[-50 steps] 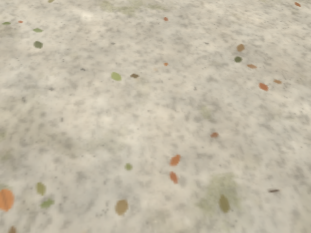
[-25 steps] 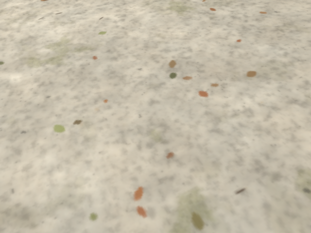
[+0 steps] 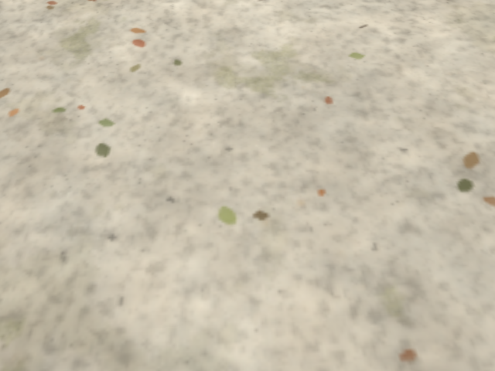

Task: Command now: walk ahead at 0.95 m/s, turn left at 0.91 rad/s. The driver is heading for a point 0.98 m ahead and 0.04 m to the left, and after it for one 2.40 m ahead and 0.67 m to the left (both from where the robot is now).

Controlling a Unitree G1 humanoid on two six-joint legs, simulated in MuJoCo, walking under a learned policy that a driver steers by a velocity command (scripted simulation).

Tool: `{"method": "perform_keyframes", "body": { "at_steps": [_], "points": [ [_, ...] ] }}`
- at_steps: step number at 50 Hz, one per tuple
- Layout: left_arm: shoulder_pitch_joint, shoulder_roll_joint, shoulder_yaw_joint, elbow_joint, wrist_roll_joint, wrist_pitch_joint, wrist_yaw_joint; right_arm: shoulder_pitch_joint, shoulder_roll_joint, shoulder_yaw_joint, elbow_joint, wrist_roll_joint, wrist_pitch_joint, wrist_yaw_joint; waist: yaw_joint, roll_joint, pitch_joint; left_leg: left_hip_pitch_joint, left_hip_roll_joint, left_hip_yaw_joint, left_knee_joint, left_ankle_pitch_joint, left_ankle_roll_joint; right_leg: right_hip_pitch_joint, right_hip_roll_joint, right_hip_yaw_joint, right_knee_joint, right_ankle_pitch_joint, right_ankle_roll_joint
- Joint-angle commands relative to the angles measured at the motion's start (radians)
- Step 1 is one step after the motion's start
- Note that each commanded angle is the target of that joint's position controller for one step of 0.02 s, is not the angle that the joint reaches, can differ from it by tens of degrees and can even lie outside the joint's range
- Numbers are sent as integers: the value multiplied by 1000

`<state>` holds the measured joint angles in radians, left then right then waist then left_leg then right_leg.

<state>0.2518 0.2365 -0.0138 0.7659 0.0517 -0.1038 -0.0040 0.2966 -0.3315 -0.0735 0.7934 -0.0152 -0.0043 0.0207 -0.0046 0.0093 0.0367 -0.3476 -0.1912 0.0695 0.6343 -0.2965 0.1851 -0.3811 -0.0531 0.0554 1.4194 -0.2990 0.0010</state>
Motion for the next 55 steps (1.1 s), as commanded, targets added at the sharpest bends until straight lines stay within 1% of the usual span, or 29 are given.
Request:
{"method": "perform_keyframes", "body": {
  "at_steps": [1,5,10,12,13,14,15,16,17,18,19,20,22,26,29,31,33,35,36,37,38,39,40,41,44,47,51,53,55],
  "points": [
    [-6,137,21,-114,32,14,-6,47,-113,-24,-45,5,-41,-22,46,-97,40,141,276,-517,-441,-50,171,-336,-72,29,-89,-31,32],
    [-223,110,0,-220,15,42,-26,60,-131,-27,-50,16,-75,-14,11,-40,120,-77,173,-401,-503,154,135,-249,-68,-67,-458,167,73],
    [-323,115,-4,-258,-20,29,-26,123,-174,-48,-31,27,-76,-11,-73,51,22,129,194,-419,-422,582,45,-74,25,-73,-816,416,31],
    [-231,166,16,-233,-21,25,-10,96,-203,-57,-37,23,-76,-20,-26,53,-60,227,195,-435,-280,803,-3,82,73,-51,-893,338,16],
    [-104,221,40,-201,-29,21,4,74,-235,-62,-41,11,-78,-19,45,56,-151,255,199,-443,-112,905,-26,222,91,-39,-874,240,9],
    [103,263,64,-152,-37,19,23,8,-252,-65,-53,2,-82,-14,174,54,-243,189,180,-430,124,879,-42,434,65,-46,-872,173,4],
    [319,323,93,-111,-15,16,47,-20,-155,-40,-71,-3,-96,-13,255,-24,-353,31,133,-375,445,610,-49,677,-90,100,-849,-109,-19],
    [300,384,105,-113,42,11,45,97,39,11,-120,42,-94,-15,123,-350,-455,-287,28,-273,761,-249,-68,884,-418,619,-1004,-397,-93],
    [190,351,114,-123,20,20,32,86,-36,21,-133,30,-85,-15,93,-365,-441,-394,86,-221,834,-139,-52,787,-408,880,-1171,-583,-143],
    [80,244,95,-134,8,22,25,5,-94,11,-111,4,-71,-12,86,-211,-265,-410,154,-197,801,-13,-53,620,-337,689,-1175,-562,-138],
    [54,186,82,-114,4,23,17,-37,-99,11,-110,-12,-63,2,74,-93,-173,-385,188,-181,752,42,-60,490,-290,527,-1156,-372,-134],
    [79,160,75,-82,7,20,13,-83,-83,15,-119,-23,-56,17,71,-52,-118,-363,208,-183,714,43,-64,404,-242,402,-1160,-221,-118],
    [130,112,58,-14,-3,1,6,-92,-21,35,-144,-29,-38,37,30,-94,-49,-360,231,-206,671,25,-76,303,-205,281,-1191,-89,-122],
    [143,145,63,35,-21,-32,-10,-220,-14,58,-217,-33,-26,48,-7,-85,53,-459,233,-212,510,108,-99,230,-202,108,-1311,80,-144],
    [159,166,65,58,-31,-37,-12,-356,-25,75,-262,-26,-39,68,5,-52,103,-317,224,-85,195,265,-100,154,-142,-65,-1417,240,-126],
    [215,190,66,94,-45,-32,-15,-408,-2,88,-267,-26,-51,76,20,-43,114,-167,221,8,76,325,-79,157,-145,-66,-1467,426,-141],
    [228,256,78,114,-41,-26,-13,-378,-24,82,-253,-29,-58,59,-11,-72,64,-79,179,14,12,258,-64,294,-160,-83,-1343,836,-141],
    [224,315,90,127,-38,-11,0,-109,-88,49,-171,-41,-65,25,-148,-115,-120,231,118,-5,-21,136,-53,330,-164,-87,-969,1118,-120],
    [201,307,88,119,-42,-6,2,84,-137,24,-109,-49,-66,4,-246,-106,-214,485,177,-60,-41,120,-55,180,-117,-91,-684,935,-107],
    [232,172,63,88,-26,-5,-3,216,-234,-4,-76,-67,-71,-21,-223,87,-350,699,446,-351,-56,-205,-72,-27,-21,-72,-292,231,-117],
    [332,85,49,43,-77,-4,-8,185,-279,-15,-100,-69,-70,-23,-122,279,-501,789,659,-857,-283,-433,-28,-255,80,29,0,-160,-113],
    [228,165,68,40,-70,6,-2,107,-209,-13,-97,-49,-66,-19,-117,143,-356,663,610,-805,-354,-429,-32,-353,27,48,38,-45,-121],
    [155,157,68,34,-62,10,-7,35,-120,7,-89,-40,-76,-17,-89,75,-183,503,568,-614,-348,-292,-30,-374,-15,28,-23,44,-117],
    [137,129,63,45,-55,17,-14,5,-80,13,-73,-39,-85,-12,-55,41,-97,378,525,-489,-372,-120,-36,-340,-46,23,-71,73,-107],
    [136,80,64,55,-34,68,-37,11,-7,28,-26,-14,-112,-12,16,61,-27,235,460,-241,-432,108,-72,-282,-91,17,-119,82,-88],
    [3,44,58,-8,-24,91,-44,1,23,35,6,7,-135,-16,50,57,67,194,425,0,-438,690,-92,-339,-73,-60,-225,151,-59],
    [-83,27,38,-40,-27,71,-77,-50,-18,29,3,20,-141,-38,63,46,54,135,325,211,-377,781,-130,-85,45,-220,-713,472,-73],
    [21,62,49,-8,-17,75,-81,-44,-96,9,-5,33,-140,-51,105,61,-31,187,361,203,-214,1001,-155,86,124,-262,-764,487,-100],
    [263,143,86,44,-2,81,-59,-80,-137,-7,-23,45,-116,-52,219,71,-162,165,406,165,154,1047,-172,338,160,-208,-762,419,-161]
  ]
}}
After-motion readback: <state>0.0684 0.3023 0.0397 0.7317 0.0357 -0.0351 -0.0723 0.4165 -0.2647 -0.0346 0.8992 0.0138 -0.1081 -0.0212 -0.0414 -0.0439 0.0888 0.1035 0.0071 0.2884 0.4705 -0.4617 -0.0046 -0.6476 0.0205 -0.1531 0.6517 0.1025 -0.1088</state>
